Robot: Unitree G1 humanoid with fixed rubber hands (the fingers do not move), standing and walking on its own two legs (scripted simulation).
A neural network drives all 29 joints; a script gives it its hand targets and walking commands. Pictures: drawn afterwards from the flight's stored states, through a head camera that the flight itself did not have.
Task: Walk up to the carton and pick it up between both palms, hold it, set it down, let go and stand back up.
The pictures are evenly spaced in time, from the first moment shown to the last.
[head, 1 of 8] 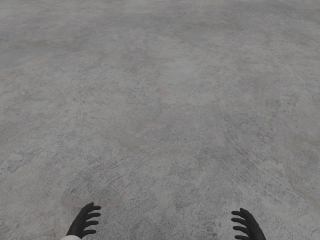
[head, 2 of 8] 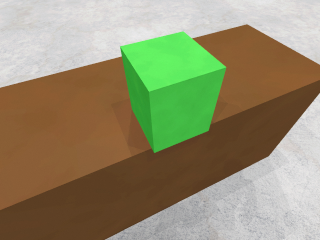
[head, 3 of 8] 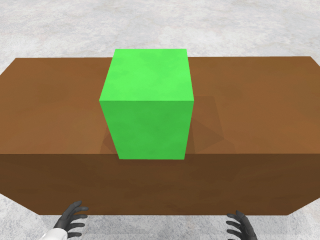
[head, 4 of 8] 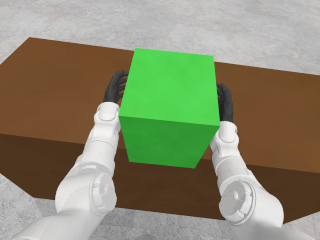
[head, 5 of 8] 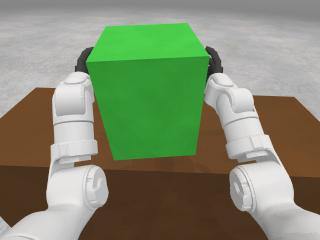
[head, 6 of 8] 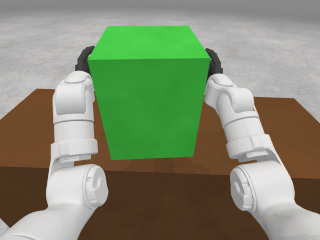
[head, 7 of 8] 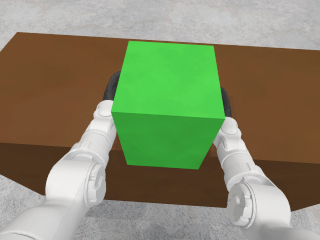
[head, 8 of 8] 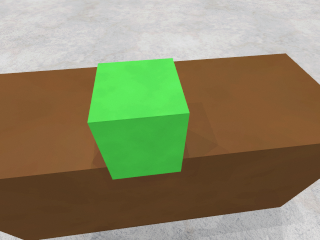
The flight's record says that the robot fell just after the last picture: no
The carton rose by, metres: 0.20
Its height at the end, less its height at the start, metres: +0.00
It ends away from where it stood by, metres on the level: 0.02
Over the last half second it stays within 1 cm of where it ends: yes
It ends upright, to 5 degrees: yes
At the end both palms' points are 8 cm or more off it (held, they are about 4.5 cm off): yes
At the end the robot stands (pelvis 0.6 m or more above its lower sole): yes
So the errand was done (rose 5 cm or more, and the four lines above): yes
